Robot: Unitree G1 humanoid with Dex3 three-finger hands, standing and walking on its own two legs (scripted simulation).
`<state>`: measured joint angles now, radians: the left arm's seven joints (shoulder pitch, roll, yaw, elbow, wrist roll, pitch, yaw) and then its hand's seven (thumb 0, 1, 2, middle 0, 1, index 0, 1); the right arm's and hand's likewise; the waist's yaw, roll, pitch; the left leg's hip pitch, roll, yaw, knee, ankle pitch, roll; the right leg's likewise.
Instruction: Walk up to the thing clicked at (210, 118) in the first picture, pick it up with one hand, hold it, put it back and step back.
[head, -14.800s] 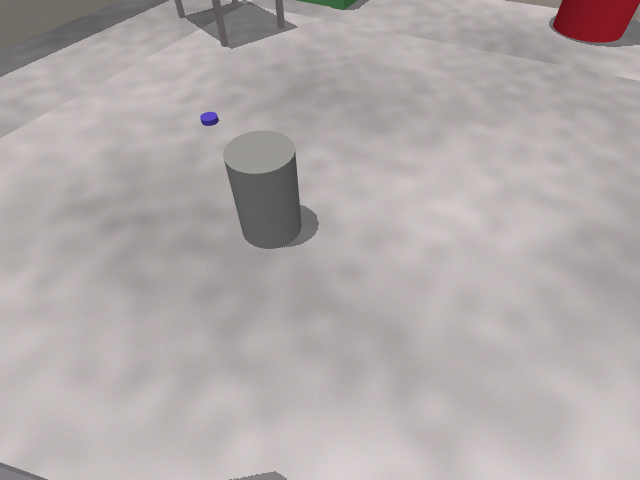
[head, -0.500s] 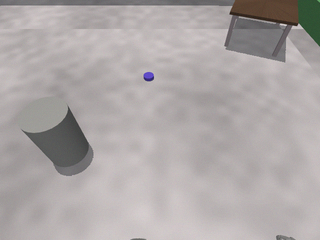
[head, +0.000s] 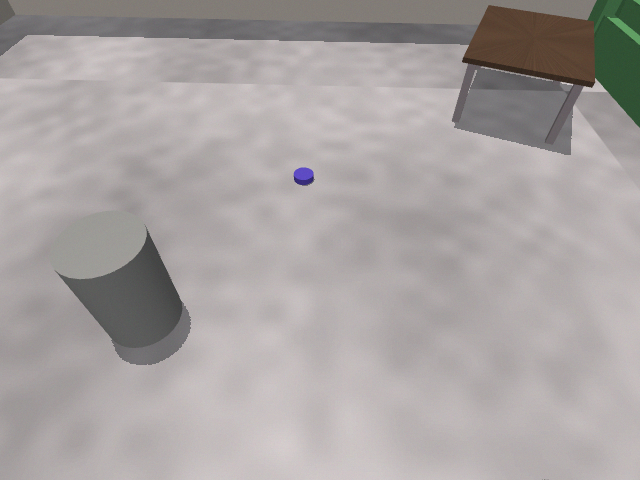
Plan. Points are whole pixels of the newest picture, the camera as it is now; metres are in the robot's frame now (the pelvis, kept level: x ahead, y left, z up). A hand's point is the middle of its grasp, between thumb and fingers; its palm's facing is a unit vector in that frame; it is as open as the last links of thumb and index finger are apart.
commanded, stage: stand
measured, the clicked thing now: (303, 176) +1.56 +0.15 -0.76
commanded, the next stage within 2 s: none
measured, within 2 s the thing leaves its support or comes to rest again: neither
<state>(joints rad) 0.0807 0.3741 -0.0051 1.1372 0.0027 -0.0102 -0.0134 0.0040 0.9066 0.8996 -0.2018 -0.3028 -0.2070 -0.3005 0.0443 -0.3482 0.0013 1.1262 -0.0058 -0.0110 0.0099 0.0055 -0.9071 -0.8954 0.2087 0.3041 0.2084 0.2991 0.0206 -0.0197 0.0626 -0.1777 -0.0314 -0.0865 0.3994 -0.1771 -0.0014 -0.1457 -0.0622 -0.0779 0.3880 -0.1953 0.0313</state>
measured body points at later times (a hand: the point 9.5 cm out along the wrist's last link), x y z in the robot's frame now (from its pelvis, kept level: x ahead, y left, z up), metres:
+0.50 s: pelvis +0.00 -0.02 +0.00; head +0.01 -0.02 +0.45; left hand +0.09 +0.28 -0.13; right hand +0.08 -0.32 -0.13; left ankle +0.03 +0.12 -0.74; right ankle +0.01 -0.14 -0.74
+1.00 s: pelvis +0.02 -0.03 +0.00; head +0.03 -0.03 +0.45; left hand +0.10 +0.27 -0.13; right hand +0.09 -0.33 -0.13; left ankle +0.03 +0.12 -0.74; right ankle +0.01 -0.14 -0.74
